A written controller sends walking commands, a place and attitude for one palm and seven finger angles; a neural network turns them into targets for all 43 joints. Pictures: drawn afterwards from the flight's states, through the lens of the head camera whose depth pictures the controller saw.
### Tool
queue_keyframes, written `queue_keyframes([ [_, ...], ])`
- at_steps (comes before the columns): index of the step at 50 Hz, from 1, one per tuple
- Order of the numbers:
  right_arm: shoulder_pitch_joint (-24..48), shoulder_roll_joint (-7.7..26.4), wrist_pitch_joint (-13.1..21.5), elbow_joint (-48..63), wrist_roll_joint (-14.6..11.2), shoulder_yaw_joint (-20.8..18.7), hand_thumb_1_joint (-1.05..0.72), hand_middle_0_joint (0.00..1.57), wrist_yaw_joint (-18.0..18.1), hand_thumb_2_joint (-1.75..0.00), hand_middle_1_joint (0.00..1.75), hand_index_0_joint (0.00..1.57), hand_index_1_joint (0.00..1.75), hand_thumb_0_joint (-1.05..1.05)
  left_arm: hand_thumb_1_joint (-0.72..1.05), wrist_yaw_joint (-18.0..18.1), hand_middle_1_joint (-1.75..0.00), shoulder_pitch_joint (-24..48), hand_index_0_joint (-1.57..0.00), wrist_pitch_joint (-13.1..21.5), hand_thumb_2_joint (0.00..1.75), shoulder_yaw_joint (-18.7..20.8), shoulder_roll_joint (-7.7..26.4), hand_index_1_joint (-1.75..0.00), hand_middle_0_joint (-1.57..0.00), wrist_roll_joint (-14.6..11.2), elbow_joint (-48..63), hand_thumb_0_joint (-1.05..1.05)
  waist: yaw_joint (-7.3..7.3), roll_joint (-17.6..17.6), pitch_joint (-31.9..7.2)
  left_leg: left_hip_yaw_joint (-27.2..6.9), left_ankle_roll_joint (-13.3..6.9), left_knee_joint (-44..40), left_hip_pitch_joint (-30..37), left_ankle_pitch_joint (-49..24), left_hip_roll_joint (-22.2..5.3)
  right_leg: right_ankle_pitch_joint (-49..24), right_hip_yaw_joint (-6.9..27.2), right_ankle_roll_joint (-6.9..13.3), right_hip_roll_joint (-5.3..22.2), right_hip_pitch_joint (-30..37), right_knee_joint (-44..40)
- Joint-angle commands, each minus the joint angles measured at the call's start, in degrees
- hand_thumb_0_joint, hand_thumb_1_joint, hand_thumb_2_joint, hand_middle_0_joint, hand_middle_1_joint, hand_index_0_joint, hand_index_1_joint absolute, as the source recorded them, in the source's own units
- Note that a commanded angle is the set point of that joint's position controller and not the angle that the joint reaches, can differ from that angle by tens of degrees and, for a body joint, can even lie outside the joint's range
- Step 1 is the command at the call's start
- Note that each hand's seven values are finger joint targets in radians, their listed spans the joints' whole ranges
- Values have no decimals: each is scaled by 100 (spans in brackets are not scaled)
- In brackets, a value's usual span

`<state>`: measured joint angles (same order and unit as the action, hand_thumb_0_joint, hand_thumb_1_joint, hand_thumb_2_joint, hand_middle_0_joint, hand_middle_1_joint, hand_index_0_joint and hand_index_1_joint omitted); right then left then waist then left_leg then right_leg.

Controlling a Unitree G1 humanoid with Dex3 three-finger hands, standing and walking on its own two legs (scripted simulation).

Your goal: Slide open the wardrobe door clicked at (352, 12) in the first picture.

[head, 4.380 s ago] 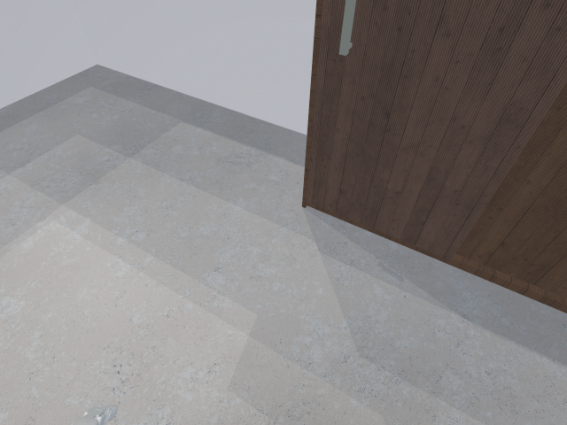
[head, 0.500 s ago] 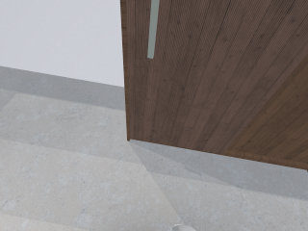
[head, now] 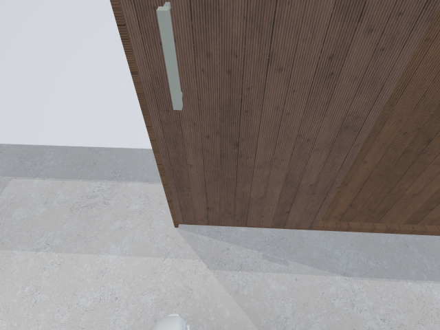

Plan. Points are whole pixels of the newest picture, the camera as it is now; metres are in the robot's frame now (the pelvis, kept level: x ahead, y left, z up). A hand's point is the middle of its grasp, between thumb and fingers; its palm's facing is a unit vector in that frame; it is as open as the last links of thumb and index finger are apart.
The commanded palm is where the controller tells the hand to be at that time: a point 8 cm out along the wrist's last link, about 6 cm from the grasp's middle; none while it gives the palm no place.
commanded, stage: take the last steps up to it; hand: left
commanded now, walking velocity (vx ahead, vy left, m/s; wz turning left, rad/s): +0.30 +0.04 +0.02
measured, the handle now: (173, 61) +0.68 +0.15 +0.15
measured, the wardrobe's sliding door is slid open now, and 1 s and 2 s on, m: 0.00 0.00 0.00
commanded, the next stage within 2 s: come to a stop and stand still in 0.38 s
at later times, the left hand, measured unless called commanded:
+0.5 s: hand (125, 291) +0.23 +0.24 -0.17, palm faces +0.02 -0.98 -0.19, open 7.4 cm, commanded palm none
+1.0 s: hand (120, 293) +0.23 +0.25 -0.19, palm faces +0.08 -0.97 -0.21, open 7.3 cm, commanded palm none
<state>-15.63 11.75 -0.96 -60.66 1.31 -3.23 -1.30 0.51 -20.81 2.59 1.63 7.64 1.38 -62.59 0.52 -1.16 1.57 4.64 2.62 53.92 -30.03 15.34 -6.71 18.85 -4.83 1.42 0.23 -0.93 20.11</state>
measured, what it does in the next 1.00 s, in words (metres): walks ahead: left foot, then right foot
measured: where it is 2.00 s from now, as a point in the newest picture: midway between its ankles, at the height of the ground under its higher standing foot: outside the picture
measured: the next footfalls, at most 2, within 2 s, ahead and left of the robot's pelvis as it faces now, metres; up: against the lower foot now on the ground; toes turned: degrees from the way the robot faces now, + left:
left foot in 0.18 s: +0.20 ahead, +0.15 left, +0.00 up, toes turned +9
right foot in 0.62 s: +0.30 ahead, -0.09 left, +0.00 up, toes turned -8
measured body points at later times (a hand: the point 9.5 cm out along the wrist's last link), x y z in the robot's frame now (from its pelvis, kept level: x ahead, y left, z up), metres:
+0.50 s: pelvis +0.16 +0.05 +0.00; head +0.17 +0.06 +0.45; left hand +0.23 +0.29 -0.15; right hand +0.17 -0.17 -0.15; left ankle +0.16 +0.14 -0.74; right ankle +0.20 -0.08 -0.69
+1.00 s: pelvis +0.16 +0.06 -0.02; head +0.19 +0.08 +0.43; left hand +0.23 +0.31 -0.18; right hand +0.22 -0.18 -0.16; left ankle +0.15 +0.18 -0.75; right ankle +0.26 -0.08 -0.74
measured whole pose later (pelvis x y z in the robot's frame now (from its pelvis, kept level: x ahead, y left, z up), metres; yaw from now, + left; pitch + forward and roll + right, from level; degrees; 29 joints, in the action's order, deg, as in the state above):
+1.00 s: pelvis +0.16 +0.06 -0.02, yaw +2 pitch -1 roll +0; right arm -11.4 10.2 -1.1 -57.3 0.4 -3.5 0.8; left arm 2.4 -8.3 -2.5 3.7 10.8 1.7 -57.5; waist -0.3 2.0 4.7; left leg 3.1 1.6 35.9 -15.0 19.9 -1.5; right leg 10.0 -6.4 -1.1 6.4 -23.4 34.6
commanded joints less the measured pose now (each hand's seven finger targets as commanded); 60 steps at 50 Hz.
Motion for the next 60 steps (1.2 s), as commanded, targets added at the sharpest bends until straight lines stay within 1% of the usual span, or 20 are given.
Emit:
queue_keyframes([
  [1,746,86,222,563,-25,-24,-90,20,-39,-90,30,20,30,0,90,71,-30,-444,-20,178,90,166,941,-30,-20,5,25,0,-221,776,655,132,-29,-598,-538,-279,-13,-2097,922,717,1519,-184,-843],
  [5,810,68,311,606,-47,11,-90,20,-49,-90,30,20,30,0,90,103,-30,-466,-20,145,90,197,1017,-30,-20,17,-114,0,-184,946,546,269,-216,-1504,173,-148,174,-2709,716,581,1517,-98,-416],
  [8,-876,479,409,67,26,-88,-90,20,93,-90,30,20,30,0,90,95,-30,-371,-20,124,90,190,912,-30,-20,-38,-111,0,539,249,-374,292,-391,-2465,2732,-848,377,-3223,208,243,1006,-809,1837],
  [10,-1859,1424,414,-142,24,-259,-90,20,216,-90,30,20,30,0,90,38,-30,-677,-20,97,90,98,447,-30,-20,-118,78,0,635,-1878,-1452,-2794,-1342,-3427,4307,-1646,-1956,1510,33,-76,-143,-2728,4895],
  [11,-1445,1265,357,-90,-22,-233,-90,20,245,-90,30,20,30,0,90,58,-30,-328,-20,48,90,125,597,-30,-20,-95,165,0,574,-1311,-1018,-2646,-1451,-3769,3638,-794,-1934,1463,438,27,185,-2910,5483],
  [14,-521,443,492,106,-4,-3,-90,20,273,-90,30,20,30,0,90,-39,-30,264,-20,19,90,168,417,-30,-20,-18,165,0,217,-249,225,-1486,-1156,-4028,1967,-1206,-1377,272,507,-63,675,-2993,5290],
  [18,-192,225,550,140,-27,32,-90,20,282,-90,30,20,30,0,90,-39,-30,-269,-20,-205,90,159,158,-30,-20,25,81,0,-204,-473,53,-471,-1035,-4236,1435,-1372,-910,-99,279,-196,652,-2376,4287],
  [25,-406,344,432,34,17,-6,-90,20,273,-90,30,20,30,0,90,-24,-30,725,-20,-240,90,125,241,-30,-20,16,527,0,-31,-459,292,-473,-1230,-4136,1807,-1467,-998,-280,125,-274,600,-2343,2291],
  [29,-423,241,370,-82,-36,32,-90,20,313,-90,30,20,30,0,90,93,-30,252,-20,-128,90,96,437,-30,-20,1,340,0,-261,5,-263,-2,-599,-2836,2057,-2599,-462,-2003,109,-286,472,-903,264],
  [31,-681,-101,284,-67,-144,73,-90,20,276,-90,30,20,30,0,90,181,-30,275,-20,-71,90,146,1040,-30,-20,4,337,0,-80,899,-442,138,-170,-2485,1152,-172,61,-5138,1245,243,1680,-104,641],
  [32,-837,-133,195,-104,-153,43,-90,20,278,-90,30,20,30,0,90,172,-30,348,-20,-117,90,169,1176,-30,-20,-22,366,0,-21,814,-333,150,-114,-2326,1188,659,266,-5546,1131,545,2052,-285,670],
  [36,-516,-54,-61,-7,-113,-52,-90,20,359,-90,30,20,30,0,90,273,-30,513,-20,-209,90,271,1113,-30,-20,-3,428,0,-245,1298,-440,-184,-59,-103,830,1905,368,-5883,1348,1172,2256,-466,361],
  [40,-323,-74,-180,165,-92,-108,-90,20,308,-90,30,20,30,0,90,308,-30,901,-20,-282,90,388,1153,-30,-20,47,703,0,-175,642,-673,-466,15,618,559,1599,451,-4832,1080,1098,2150,-582,316],
  [47,-834,-99,-40,211,-78,-64,-90,20,224,-90,30,20,30,0,90,222,-30,1275,-20,-387,90,384,1147,-30,-20,54,850,0,124,1141,-760,-9,-44,-2278,2070,135,583,-1302,828,449,1499,-1628,359],
  [48,-999,40,16,163,-79,-57,-90,20,224,-90,30,20,30,0,90,197,-30,1263,-20,-416,90,340,991,-30,-20,1,872,0,201,709,-709,-203,-76,-2942,2500,-128,411,-392,645,202,1202,-2051,703],
  [50,-378,768,72,464,35,-146,-90,20,271,-90,30,20,30,0,90,156,-30,1198,-20,-503,90,207,456,-30,-20,-78,959,0,127,-1669,119,-2481,-701,-4650,1115,1241,-1356,1002,188,-339,166,-2679,2219],
  [51,78,720,80,607,63,-68,-90,20,287,-90,30,20,30,0,90,119,-30,1227,-20,-491,90,232,571,-30,-20,-32,910,0,-4,-1209,425,-2407,-924,-4877,340,1875,-1407,614,616,-265,325,-2172,2587],
  [52,358,644,121,600,74,-46,-90,20,331,-90,30,20,30,0,90,105,-30,1103,-20,-547,90,267,625,-30,-20,17,729,0,-94,-1444,557,-2212,-774,-5017,306,1970,-1169,487,749,-292,305,-2210,2898],
  [54,408,568,145,583,57,-1,-90,20,378,-90,30,20,30,0,90,24,-30,708,-20,-541,90,290,669,-30,-20,20,495,0,-195,-827,640,-1750,-644,-4788,752,1631,-882,31,819,-314,143,-2520,3476],
  [60,-489,603,203,278,17,-98,-90,20,462,-90,30,20,30,0,90,-40,-30,566,-20,-480,90,280,763,-30,-20,45,400,0,167,-408,124,-1501,-849,-4401,2674,9,-1064,-72,762,-467,207,-3266,3606],
])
